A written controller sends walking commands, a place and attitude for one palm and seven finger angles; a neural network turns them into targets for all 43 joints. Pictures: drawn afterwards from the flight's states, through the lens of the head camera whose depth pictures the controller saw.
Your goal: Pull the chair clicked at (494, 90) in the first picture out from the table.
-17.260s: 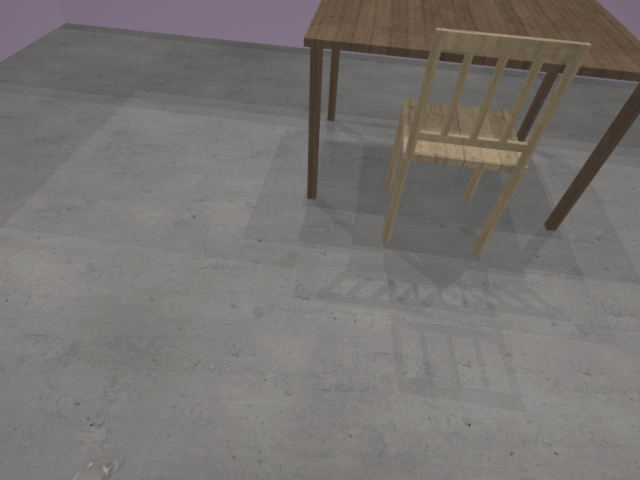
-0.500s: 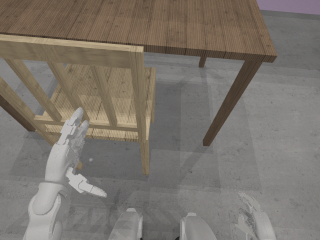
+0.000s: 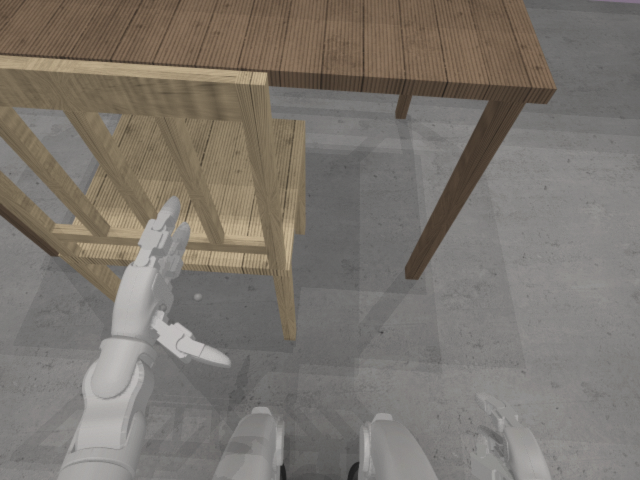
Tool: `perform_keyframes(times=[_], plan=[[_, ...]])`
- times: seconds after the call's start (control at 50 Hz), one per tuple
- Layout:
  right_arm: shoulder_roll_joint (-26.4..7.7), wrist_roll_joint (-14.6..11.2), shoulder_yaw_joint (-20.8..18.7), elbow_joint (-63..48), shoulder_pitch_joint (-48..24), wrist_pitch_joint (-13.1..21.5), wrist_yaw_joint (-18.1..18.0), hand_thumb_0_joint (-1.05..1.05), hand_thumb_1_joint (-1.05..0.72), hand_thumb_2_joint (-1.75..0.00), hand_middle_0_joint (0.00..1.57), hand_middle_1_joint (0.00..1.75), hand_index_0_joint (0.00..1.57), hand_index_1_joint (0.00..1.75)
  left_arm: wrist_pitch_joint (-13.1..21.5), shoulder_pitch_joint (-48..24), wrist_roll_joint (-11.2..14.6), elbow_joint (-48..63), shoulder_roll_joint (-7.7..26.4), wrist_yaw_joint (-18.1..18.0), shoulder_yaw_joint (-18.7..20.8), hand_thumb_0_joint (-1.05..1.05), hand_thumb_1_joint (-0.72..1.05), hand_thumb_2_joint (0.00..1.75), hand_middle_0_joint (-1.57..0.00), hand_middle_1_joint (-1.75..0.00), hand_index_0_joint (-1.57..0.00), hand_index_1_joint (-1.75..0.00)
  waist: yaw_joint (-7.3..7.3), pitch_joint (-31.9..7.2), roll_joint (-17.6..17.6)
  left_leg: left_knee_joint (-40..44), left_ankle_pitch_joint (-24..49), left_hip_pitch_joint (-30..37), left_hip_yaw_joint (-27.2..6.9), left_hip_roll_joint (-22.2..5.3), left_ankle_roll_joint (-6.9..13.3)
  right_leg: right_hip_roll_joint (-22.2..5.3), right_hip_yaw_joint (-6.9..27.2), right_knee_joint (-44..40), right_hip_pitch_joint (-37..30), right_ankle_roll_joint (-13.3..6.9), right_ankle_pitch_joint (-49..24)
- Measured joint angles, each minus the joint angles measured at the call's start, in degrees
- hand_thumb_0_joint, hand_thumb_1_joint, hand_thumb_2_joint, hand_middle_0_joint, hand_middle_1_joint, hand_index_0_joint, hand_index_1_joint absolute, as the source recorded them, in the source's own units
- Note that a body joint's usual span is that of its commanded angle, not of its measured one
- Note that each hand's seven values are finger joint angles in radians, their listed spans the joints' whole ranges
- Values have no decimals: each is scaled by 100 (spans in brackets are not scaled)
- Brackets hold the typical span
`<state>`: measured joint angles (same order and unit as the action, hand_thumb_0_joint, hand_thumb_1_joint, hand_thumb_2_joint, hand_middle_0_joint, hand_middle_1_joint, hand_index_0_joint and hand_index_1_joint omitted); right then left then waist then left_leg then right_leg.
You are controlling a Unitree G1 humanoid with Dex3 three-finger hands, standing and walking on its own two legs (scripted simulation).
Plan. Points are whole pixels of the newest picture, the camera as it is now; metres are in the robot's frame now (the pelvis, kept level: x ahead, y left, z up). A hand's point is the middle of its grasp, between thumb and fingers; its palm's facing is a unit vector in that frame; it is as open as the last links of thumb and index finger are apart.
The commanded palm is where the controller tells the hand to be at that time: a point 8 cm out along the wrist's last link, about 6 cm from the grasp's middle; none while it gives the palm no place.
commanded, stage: aim the fingers beside a spindle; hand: left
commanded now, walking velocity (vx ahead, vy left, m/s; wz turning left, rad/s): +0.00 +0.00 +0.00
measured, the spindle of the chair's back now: (127, 184) +0.48 +0.28 +0.03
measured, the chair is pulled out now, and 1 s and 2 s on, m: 0.00 0.00 0.00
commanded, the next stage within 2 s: push the fingers through the gap in 1.34 s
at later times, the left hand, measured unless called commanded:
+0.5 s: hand (186, 297) +0.32 +0.17 +0.04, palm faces -0.05 -1.00 -0.06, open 16.9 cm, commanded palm +0.30 +0.22 +0.03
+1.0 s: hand (185, 299) +0.32 +0.17 +0.03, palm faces -0.06 -1.00 -0.04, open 17.0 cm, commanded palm +0.30 +0.22 +0.03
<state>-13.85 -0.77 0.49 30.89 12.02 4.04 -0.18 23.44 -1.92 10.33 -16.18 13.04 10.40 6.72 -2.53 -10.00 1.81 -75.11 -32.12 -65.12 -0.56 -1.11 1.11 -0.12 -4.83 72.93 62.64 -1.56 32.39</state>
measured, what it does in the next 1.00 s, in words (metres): stands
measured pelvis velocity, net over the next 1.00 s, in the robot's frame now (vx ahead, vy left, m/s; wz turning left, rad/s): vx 0.00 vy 0.01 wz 0.00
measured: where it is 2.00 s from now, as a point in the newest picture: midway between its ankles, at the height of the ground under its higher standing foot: outside the picture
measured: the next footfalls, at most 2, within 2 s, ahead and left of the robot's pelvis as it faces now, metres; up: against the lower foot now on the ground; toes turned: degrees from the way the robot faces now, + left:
none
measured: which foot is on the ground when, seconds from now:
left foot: down 0.00-1.00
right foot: down 0.00-1.00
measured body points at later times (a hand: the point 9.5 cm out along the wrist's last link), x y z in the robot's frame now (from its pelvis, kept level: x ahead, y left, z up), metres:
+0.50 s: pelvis +0.00 -0.01 +0.00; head +0.10 +0.00 +0.44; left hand +0.31 +0.22 +0.04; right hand +0.17 -0.26 -0.09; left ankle +0.03 +0.11 -0.62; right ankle +0.02 -0.11 -0.62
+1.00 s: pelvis +0.00 +0.01 +0.00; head +0.10 +0.02 +0.44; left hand +0.32 +0.22 +0.03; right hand +0.16 -0.24 -0.09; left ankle +0.03 +0.11 -0.62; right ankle +0.02 -0.11 -0.62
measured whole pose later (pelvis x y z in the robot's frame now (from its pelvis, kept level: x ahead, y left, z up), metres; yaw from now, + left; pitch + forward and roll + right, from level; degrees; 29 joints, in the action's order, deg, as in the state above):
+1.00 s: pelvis +0.00 +0.01 +0.00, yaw +0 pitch +22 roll -3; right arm -13.9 -1.2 0.7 30.7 12.1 3.6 -0.2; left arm 23.2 -1.6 11.4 -17.7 13.7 10.9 7.6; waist -2.6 -10.1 2.1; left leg -74.3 -31.7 -64.4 -0.5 -0.9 1.6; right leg -0.2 -4.7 71.6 61.6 -1.0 31.7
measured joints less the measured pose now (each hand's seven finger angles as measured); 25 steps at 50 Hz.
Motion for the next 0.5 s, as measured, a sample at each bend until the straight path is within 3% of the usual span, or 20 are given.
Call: perform_keyframes(times=[0.24, 0.5], plan=[[-26, -45, -25, 6, 64, -52, -25, 1, -91, -90, 20, 30, 20, 30, 42, 215, 162, -6, 69, 115, 188, -1, -50, 30, -6, -8, -6, -8, 30, -47, 9, 167, 18, 191, -12, -17, -52, 25, -7, -131, -170, -43, 0], [-24, -29, -50, 15, -63, 16, -64, 1, -91, -90, 20, 30, 20, 30, 156, 187, 166, 74, 104, 173, 244, -2, -50, 30, -7, -8, -6, -8, 4, 13, -25, 105, 19, 150, -44, -30, -62, 40, -36, -94, -144, -56, -9]])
